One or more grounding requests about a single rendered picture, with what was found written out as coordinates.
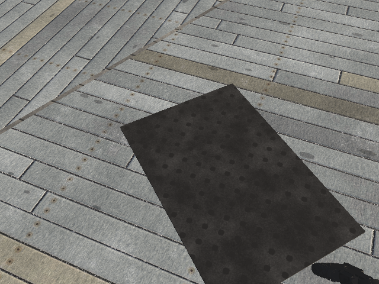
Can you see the right robot hand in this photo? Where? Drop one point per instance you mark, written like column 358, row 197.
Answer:
column 344, row 273

